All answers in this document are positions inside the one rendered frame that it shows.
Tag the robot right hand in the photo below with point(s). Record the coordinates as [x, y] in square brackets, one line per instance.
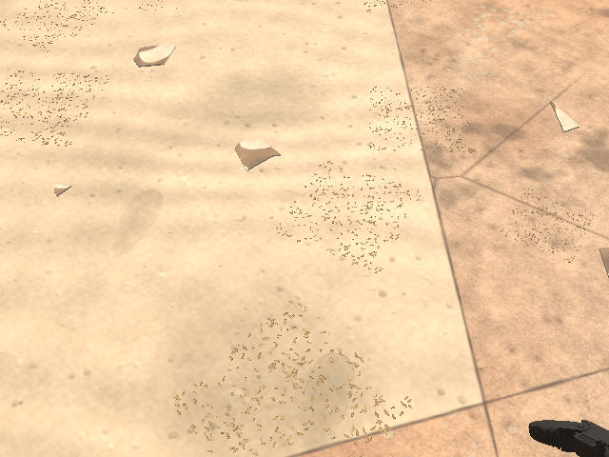
[586, 438]

